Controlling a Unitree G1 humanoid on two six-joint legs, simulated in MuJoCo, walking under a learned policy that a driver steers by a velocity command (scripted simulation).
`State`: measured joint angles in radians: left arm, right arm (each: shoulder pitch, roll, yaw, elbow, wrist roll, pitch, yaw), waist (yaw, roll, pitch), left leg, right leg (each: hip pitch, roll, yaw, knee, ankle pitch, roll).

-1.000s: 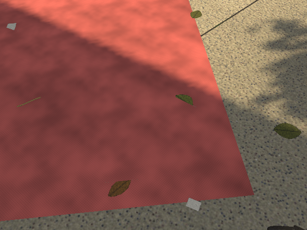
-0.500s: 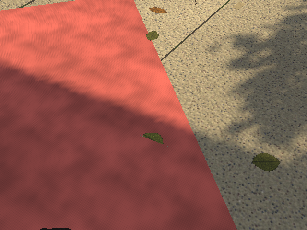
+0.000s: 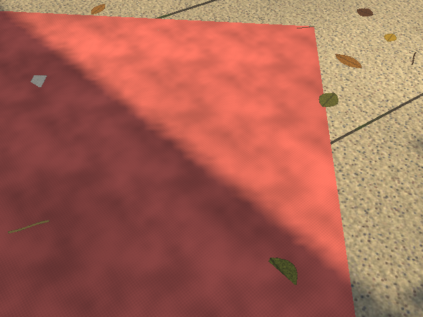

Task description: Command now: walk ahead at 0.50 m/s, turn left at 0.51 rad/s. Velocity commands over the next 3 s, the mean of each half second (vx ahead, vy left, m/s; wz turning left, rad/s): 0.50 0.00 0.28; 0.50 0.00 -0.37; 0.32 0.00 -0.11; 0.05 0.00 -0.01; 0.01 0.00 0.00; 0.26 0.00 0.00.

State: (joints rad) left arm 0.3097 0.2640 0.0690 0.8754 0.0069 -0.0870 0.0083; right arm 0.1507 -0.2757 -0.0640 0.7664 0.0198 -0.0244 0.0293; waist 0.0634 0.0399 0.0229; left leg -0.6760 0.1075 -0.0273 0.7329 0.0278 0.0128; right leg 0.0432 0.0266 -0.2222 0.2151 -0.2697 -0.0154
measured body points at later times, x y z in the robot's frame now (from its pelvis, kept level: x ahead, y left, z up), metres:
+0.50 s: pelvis +0.28 +0.06 +0.01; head +0.30 +0.07 +0.45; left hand +0.41 +0.34 -0.11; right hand +0.39 -0.20 -0.11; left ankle +0.21 +0.13 -0.74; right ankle +0.50 -0.09 -0.68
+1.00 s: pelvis +0.58 +0.03 +0.01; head +0.61 +0.02 +0.45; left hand +0.68 +0.30 -0.11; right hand +0.74 -0.25 -0.09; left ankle +0.77 +0.20 -0.68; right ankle +0.55 -0.05 -0.74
